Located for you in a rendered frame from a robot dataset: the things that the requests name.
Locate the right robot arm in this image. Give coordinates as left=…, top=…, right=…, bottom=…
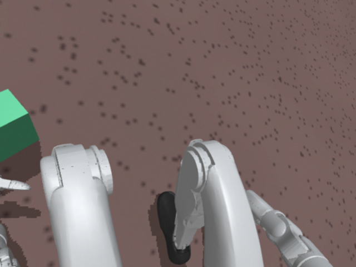
left=260, top=210, right=333, bottom=267

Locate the carton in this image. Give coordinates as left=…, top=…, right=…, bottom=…
left=0, top=89, right=39, bottom=162

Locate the right robot hand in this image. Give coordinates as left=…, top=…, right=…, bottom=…
left=245, top=190, right=274, bottom=225

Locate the right robot foot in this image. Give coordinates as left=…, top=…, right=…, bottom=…
left=157, top=191, right=191, bottom=265

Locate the left robot hand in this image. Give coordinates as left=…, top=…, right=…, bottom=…
left=0, top=175, right=31, bottom=191

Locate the left robot arm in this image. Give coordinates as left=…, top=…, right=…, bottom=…
left=0, top=223, right=20, bottom=267

